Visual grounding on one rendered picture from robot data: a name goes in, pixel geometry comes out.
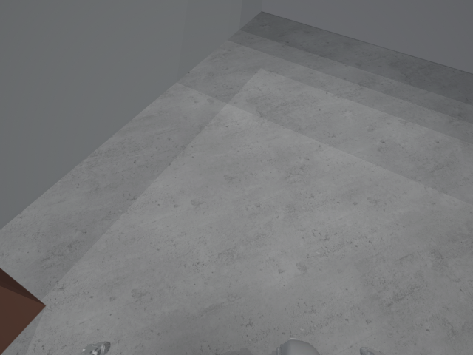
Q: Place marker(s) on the cabinet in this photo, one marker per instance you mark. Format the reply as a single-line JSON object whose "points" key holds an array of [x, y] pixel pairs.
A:
{"points": [[18, 308]]}

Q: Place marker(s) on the right robot thigh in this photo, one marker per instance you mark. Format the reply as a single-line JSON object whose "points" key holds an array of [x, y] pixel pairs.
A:
{"points": [[296, 347]]}

